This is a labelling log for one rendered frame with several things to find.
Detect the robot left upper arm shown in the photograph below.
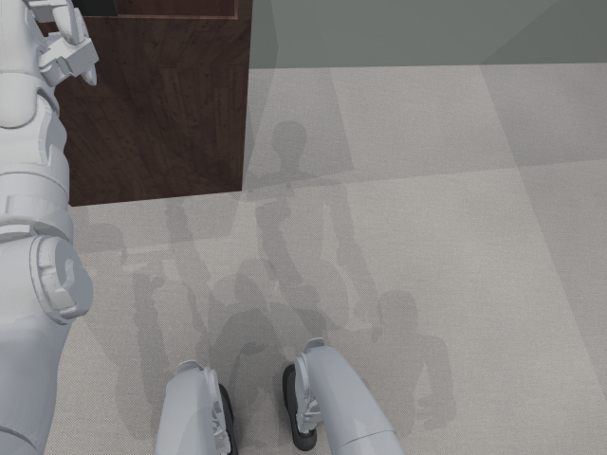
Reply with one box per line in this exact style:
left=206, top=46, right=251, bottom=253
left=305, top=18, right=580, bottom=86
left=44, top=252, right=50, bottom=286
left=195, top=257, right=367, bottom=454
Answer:
left=0, top=234, right=93, bottom=455

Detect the left robot forearm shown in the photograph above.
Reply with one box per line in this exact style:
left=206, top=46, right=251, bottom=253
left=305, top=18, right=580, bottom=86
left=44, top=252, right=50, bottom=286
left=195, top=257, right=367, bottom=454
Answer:
left=0, top=73, right=73, bottom=246

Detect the right robot shin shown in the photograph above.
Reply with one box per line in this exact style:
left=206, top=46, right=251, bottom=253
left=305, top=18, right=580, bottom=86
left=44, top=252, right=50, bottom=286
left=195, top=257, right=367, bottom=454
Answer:
left=295, top=337, right=324, bottom=433

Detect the cabinet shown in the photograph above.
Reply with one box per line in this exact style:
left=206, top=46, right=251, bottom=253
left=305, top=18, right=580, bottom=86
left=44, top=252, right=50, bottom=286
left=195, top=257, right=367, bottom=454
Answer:
left=35, top=0, right=253, bottom=207

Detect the robot left hand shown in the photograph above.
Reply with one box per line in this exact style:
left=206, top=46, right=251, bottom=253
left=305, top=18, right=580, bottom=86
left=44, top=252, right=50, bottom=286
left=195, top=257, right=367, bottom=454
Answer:
left=0, top=0, right=99, bottom=95

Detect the left robot thigh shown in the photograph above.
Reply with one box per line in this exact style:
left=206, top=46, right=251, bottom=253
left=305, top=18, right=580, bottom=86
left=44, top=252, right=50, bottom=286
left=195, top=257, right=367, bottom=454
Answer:
left=155, top=366, right=223, bottom=455

